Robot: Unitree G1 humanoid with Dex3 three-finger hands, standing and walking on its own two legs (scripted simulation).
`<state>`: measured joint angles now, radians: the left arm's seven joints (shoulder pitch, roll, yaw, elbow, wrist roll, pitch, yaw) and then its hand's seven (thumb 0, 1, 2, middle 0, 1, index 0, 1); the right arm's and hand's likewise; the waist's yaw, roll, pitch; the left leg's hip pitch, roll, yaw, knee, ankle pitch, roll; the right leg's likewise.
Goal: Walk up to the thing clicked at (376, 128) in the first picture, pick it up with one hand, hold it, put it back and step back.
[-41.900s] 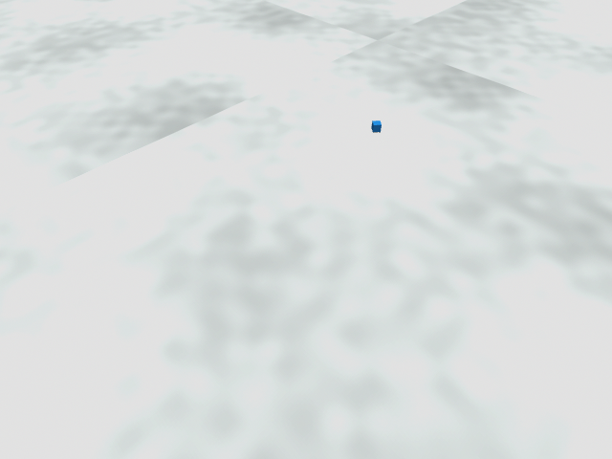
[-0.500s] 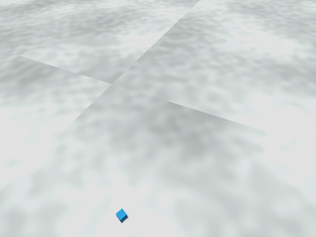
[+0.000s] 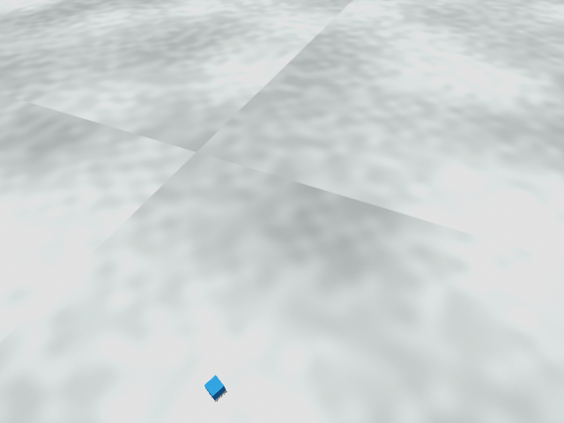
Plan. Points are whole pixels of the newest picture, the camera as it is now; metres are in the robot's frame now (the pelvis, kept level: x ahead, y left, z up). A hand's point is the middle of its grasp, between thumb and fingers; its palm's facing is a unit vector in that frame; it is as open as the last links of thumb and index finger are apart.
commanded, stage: stand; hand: left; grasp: from above
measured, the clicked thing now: (215, 387) +0.41 +0.25 -0.76
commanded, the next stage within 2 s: step back in 0.68 s
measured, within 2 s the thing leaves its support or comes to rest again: neither
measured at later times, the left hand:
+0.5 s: hand out of the picture +0.07 +0.24 -0.16, palm faces -0.01 -0.94 -0.34, open 7.4 cm
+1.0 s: hand out of the picture +0.09 +0.30 -0.18, palm faces -0.02 -0.92 -0.38, open 7.4 cm
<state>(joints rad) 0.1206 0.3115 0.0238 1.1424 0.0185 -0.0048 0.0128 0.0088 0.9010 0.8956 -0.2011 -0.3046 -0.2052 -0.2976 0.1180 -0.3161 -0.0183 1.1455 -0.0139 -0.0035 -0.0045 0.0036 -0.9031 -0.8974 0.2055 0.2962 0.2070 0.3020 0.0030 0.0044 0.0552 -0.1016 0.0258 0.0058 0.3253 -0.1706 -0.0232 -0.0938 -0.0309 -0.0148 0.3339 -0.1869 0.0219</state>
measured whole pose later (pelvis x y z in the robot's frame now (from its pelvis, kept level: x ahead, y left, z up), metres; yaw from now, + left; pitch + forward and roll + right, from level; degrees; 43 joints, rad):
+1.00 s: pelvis -0.04 +0.03 -0.03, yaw +0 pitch -1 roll -1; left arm 0.03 0.40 0.06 0.95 0.01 0.06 0.02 0.01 0.90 0.90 -0.20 -0.30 -0.21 -0.30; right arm 0.12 -0.39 -0.06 0.99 -0.01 0.03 0.02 0.00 -0.90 -0.90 0.20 0.30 0.21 0.30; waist -0.01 -0.03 0.16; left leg -0.32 -0.02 0.00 0.67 -0.33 0.03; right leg -0.38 -0.02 0.07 0.75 -0.40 0.00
